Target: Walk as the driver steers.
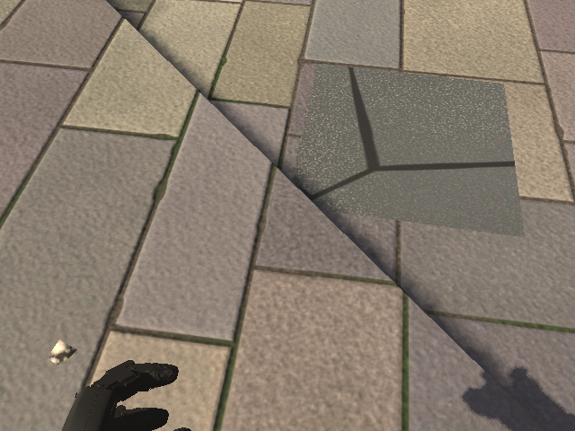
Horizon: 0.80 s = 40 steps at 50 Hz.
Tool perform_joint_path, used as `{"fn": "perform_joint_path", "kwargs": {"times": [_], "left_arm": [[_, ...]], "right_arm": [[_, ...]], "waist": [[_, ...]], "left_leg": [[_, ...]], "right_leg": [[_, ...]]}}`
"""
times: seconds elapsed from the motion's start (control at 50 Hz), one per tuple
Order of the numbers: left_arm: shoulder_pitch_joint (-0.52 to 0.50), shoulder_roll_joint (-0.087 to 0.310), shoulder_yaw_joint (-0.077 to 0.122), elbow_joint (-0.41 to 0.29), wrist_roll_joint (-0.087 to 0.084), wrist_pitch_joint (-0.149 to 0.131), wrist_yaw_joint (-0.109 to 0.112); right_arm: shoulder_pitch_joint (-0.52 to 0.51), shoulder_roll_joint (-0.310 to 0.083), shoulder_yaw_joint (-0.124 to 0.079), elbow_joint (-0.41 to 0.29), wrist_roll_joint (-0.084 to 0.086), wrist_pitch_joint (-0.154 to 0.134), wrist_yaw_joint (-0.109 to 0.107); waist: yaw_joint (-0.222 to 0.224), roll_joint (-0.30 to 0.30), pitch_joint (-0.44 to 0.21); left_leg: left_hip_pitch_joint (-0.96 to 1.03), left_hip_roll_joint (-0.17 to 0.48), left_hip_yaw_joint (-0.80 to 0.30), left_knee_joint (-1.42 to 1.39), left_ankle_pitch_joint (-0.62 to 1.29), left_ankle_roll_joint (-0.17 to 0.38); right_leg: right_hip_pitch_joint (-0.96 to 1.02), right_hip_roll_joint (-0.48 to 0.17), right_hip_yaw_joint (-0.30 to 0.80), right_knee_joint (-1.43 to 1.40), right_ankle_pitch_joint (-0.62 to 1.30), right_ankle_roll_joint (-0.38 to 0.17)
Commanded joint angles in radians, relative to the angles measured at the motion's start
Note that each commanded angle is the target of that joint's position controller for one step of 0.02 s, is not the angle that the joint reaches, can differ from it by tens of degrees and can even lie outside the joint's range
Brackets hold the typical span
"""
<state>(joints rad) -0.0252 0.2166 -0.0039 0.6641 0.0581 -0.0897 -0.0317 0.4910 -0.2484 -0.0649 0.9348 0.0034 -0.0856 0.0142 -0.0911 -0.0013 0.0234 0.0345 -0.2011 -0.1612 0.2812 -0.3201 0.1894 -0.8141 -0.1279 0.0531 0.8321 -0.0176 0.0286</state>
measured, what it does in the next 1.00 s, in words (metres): walks ahead: right foot, then left foot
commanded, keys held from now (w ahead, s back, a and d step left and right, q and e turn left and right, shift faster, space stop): w+shift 0.40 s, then w+e+shift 0.60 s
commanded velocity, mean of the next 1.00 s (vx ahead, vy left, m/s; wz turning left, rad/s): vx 1.00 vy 0.00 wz -0.18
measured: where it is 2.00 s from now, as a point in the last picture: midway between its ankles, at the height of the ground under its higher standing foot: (310, 109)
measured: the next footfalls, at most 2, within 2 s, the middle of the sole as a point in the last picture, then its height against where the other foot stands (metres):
right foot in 0.14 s outside the picture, level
left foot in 0.58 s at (207, 327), level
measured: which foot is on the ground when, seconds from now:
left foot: down 0.00-0.14, up 0.16-0.56, down 0.58-1.00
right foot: up 0.00-0.12, down 0.14-0.60, up 0.62-1.00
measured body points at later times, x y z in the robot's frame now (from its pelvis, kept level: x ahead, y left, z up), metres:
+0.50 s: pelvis +0.47 +0.00 +0.00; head +0.50 +0.01 +0.45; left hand +0.31 +0.22 -0.13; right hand +0.78 -0.14 -0.05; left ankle +0.65 +0.16 -0.69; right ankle +0.32 -0.13 -0.73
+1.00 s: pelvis +0.93 +0.04 -0.02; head +0.95 +0.03 +0.42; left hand +1.21 +0.23 -0.09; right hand +0.81 -0.21 -0.16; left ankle +0.71 +0.16 -0.72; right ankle +1.10 -0.04 -0.71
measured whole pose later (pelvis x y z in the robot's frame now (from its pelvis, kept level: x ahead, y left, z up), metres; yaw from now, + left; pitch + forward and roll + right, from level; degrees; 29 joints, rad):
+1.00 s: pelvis +0.93 +0.04 -0.02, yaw -13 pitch +0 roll +2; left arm 0.01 0.31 0.04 0.68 0.02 -0.03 -0.10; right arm 0.49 -0.26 -0.04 0.93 -0.01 -0.11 -0.02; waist -0.04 -0.04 0.05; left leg 0.24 0.00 0.33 0.36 -0.48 -0.04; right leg -0.68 0.00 -0.17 0.75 0.06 -0.18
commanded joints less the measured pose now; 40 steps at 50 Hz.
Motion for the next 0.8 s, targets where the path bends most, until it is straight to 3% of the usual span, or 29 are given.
{"fn": "perform_joint_path", "kwargs": {"times": [0.02,0.06,0.08,0.1,0.12,0.14,0.16,0.18,0.2,0.22,0.24,0.28,0.32,0.38,0.42,0.46,0.5,0.52,0.54,0.56,0.58,0.6,0.62,0.64,0.66,0.68,0.72,0.76,0.8], "left_arm": [[-0.092,0.060,0.001,-0.086,-0.016,-0.007,-0.005],[-0.079,0.078,0.005,-0.092,-0.018,-0.009,0.004],[-0.018,0.114,0.019,-0.079,-0.020,-0.011,0.013],[0.111,0.174,0.044,-0.047,-0.031,-0.013,0.027],[0.300,0.214,0.065,0.005,-0.044,-0.012,0.043],[0.503,0.261,0.087,0.058,-0.037,-0.005,0.067],[0.522,0.330,0.104,0.071,0.014,-0.011,0.069],[0.494,0.273,0.110,0.068,-0.001,-0.004,0.035],[0.387,0.189,0.097,0.064,-0.009,-0.007,0.024],[0.349,0.131,0.085,0.077,-0.011,-0.011,0.016],[0.363,0.103,0.076,0.104,-0.003,-0.015,0.016],[0.419,0.071,0.062,0.168,-0.013,-0.028,0.017],[0.447,0.087,0.064,0.201,-0.036,-0.046,0.014],[0.444,0.126,0.066,0.205,-0.045,-0.059,0.009],[0.460,0.126,0.064,0.208,-0.060,-0.063,0.005],[0.498,0.176,0.071,0.220,-0.068,-0.066,0.006],[0.528,0.216,0.074,0.235,-0.063,-0.057,0.009],[0.544,0.239,0.076,0.242,-0.060,-0.051,0.013],[0.553,0.266,0.080,0.250,-0.053,-0.041,0.022],[0.536,0.285,0.085,0.249,-0.049,-0.027,0.030],[0.516,0.258,0.080,0.235,-0.047,-0.022,0.031],[0.570,0.098,0.050,0.191,-0.051,-0.024,0.025],[0.637,0.089,0.048,0.166,-0.105,-0.020,0.023],[0.505,0.156,0.063,0.156,-0.087,-0.008,0.030],[0.429,0.145,0.060,0.144,-0.074,-0.003,0.021],[0.407,0.124,0.058,0.146,-0.066,0.007,0.011],[0.416,0.087,0.057,0.143,-0.038,0.046,-0.006],[0.343,0.067,0.057,0.107,-0.033,0.075,-0.018],[0.248,0.057,0.051,0.060,-0.029,0.084,-0.032]], "right_arm": [[0.032,-0.148,-0.029,-0.057,0.012,-0.019,-0.006],[0.033,-0.153,-0.025,-0.051,0.013,-0.025,-0.016],[0.025,-0.177,-0.028,-0.051,0.006,-0.029,-0.024],[-0.006,-0.217,-0.036,-0.058,-0.012,-0.031,-0.025],[-0.072,-0.251,-0.045,-0.068,-0.026,-0.029,-0.024],[-0.134,-0.208,-0.037,-0.090,-0.041,-0.033,-0.019],[0.044,-0.007,0.005,-0.117,0.003,-0.028,-0.015],[0.059,-0.080,0.013,-0.110,0.015,-0.028,-0.022],[-0.066,-0.104,0.011,-0.120,-0.002,-0.021,-0.023],[-0.158,-0.111,0.012,-0.140,-0.019,-0.017,-0.012],[-0.222,-0.097,0.015,-0.163,-0.028,-0.012,0.000],[-0.233,-0.047,0.030,-0.196,-0.043,0.007,0.021],[-0.271,-0.026,0.043,-0.227,-0.051,0.018,0.030],[-0.428,-0.053,0.057,-0.304,-0.059,0.012,0.042],[-0.527,-0.039,0.074,-0.335,-0.051,-0.001,0.057],[-0.582,-0.032,0.082,-0.349,-0.037,-0.006,0.063],[-0.589,-0.072,0.071,-0.349,-0.039,-0.007,0.049],[-0.558,-0.098,0.061,-0.341,-0.046,-0.009,0.037],[-0.456,-0.134,0.045,-0.315,-0.050,-0.012,0.022],[-0.268,-0.163,0.028,-0.257,-0.049,-0.016,0.006],[-0.095,-0.217,0.004,-0.210,-0.061,-0.017,-0.014],[0.003,-0.307,-0.020,-0.200,-0.095,-0.021,-0.029],[-0.018,-0.304,-0.026,-0.207,-0.084,-0.010,-0.018],[-0.116,-0.218,-0.017,-0.207,-0.065,-0.007,-0.013],[-0.173,-0.149,-0.004,-0.203,-0.056,-0.014,-0.009],[-0.198,-0.128,-0.002,-0.191,-0.057,-0.019,-0.007],[-0.180,-0.091,0.006,-0.158,-0.038,-0.034,-0.008],[-0.166,-0.070,0.010,-0.126,-0.011,-0.051,-0.005],[-0.152,-0.059,0.014,-0.107,-0.009,-0.061,-0.006]], "waist": [[-0.004,0.047,0.053],[0.008,0.066,0.009],[0.041,0.097,-0.040],[0.116,0.113,-0.116],[0.237,0.109,-0.191],[0.329,0.086,-0.272],[0.177,-0.278,-0.385],[0.189,-0.250,-0.458],[0.168,-0.114,-0.254],[0.162,0.002,-0.142],[0.150,0.029,-0.070],[0.097,-0.026,-0.014],[0.069,-0.055,0.025],[0.062,-0.057,0.093],[0.084,-0.026,0.110],[0.101,-0.037,0.119],[0.099,-0.044,0.092],[0.082,-0.067,0.041],[0.031,-0.098,-0.039],[-0.060,-0.111,-0.138],[-0.132,-0.094,-0.230],[-0.082,0.151,-0.380],[-0.025,0.279,-0.504],[-0.010,0.142,-0.301],[0.003,0.078,-0.157],[0.033,0.053,-0.094],[0.085,0.082,-0.033],[0.107,0.080,0.022],[0.110,0.081,0.062]], "left_leg": [[-0.207,0.199,-0.160,-0.098,0.794,0.023],[-0.094,0.217,-0.145,-0.031,1.011,-0.012],[-0.028,0.243,-0.163,0.049,1.129,-0.027],[0.024,0.266,-0.171,0.200,1.210,-0.039],[0.001,0.256,-0.144,0.413,1.188,-0.042],[-0.162,0.216,-0.114,0.679,0.987,-0.042],[-0.536,0.073,-0.015,1.119,-0.043,-0.089],[-0.665,0.080,0.007,1.216,-0.112,-0.072],[-0.721,0.151,0.011,1.179,0.011,-0.066],[-0.724,0.176,0.024,1.130,0.058,-0.063],[-0.730,0.197,0.023,1.098,0.060,-0.060],[-0.720,0.224,0.019,1.043,0.039,-0.066],[-0.779,0.250,0.023,0.978,0.028,-0.078],[-0.805,0.282,0.104,0.763,0.190,-0.101],[-0.639,0.285,0.192,0.511,0.359,-0.102],[-0.494,0.254,0.224,0.408,0.449,-0.099],[-0.482,0.216,0.236,0.327,0.396,-0.090],[-0.429,0.181,0.241,0.304,0.335,-0.083],[-0.311,0.155,0.221,0.289,0.266,-0.074],[-0.110,0.146,0.211,0.261,0.230,-0.070],[0.139,0.250,0.130,0.294,0.154,-0.069],[0.359,0.553,-0.231,0.256,-0.163,-0.058],[0.407,0.685,-0.645,0.050,-0.316,-0.002],[0.259,0.611,-0.506,0.009,-0.355,-0.023],[0.107,0.574,-0.340,-0.006,-0.214,-0.032],[0.004,0.539,-0.231,-0.037,-0.078,-0.045],[-0.132,0.503,-0.063,-0.080,0.047,-0.066],[-0.154,0.483,0.066,-0.121,0.149,-0.091],[-0.170,0.444,0.204,-0.149,0.283,-0.115]], "right_leg": [[0.282,0.117,-0.126,-0.179,0.174,-0.032],[0.396,0.158,-0.132,-0.292,0.177,-0.066],[0.475,0.178,-0.115,-0.314,0.144,-0.077],[0.588,0.186,-0.086,-0.319,0.067,-0.094],[0.749,0.159,-0.082,-0.363,0.033,-0.108],[0.986,0.075,-0.028,-0.284,-0.117,-0.124],[1.294,-0.272,0.475,-0.263,-0.150,-0.269],[1.288,-0.288,0.784,-0.444,-0.403,-0.321],[1.105,-0.229,0.645,-0.522,-0.514,-0.292],[0.957,-0.192,0.526,-0.550,-0.463,-0.273],[0.862,-0.152,0.427,-0.566,-0.362,-0.251],[0.739,-0.105,0.318,-0.613,-0.301,-0.227],[0.701,-0.092,0.244,-0.668,-0.259,-0.217],[0.618,-0.047,0.086,-0.758,-0.051,-0.213],[0.533,0.011,0.001,-0.806,0.075,-0.192],[0.530,-0.024,0.015,-0.865,0.220,-0.203],[0.707,-0.040,0.003,-0.777,0.501,-0.199],[0.784,-0.047,0.004,-0.680,0.693,-0.187],[0.825,-0.053,0.010,-0.518,0.812,-0.172],[0.784,-0.036,0.006,-0.288,0.784,-0.158],[0.599,0.007,0.005,-0.018,0.540,-0.150],[0.352,0.105,-0.018,0.364,-0.186,-0.149],[0.181,0.162,0.040,0.581,-0.426,-0.152],[0.085,0.093,0.037,0.585,-0.311,-0.158],[0.075,0.060,0.027,0.525,-0.240,-0.152],[0.105,0.034,0.025,0.493,-0.224,-0.143],[0.158,-0.002,0.017,0.465,-0.224,-0.127],[0.100,-0.027,0.007,0.433,-0.194,-0.119],[0.057,-0.026,-0.034,0.380,-0.088,-0.118]]}}
Keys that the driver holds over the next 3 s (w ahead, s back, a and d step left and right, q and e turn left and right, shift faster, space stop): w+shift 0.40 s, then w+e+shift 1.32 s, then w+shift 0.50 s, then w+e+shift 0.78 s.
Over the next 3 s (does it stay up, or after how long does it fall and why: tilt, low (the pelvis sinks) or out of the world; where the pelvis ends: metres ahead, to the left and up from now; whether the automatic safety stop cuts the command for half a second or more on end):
stays up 1.97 -1.15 -0.14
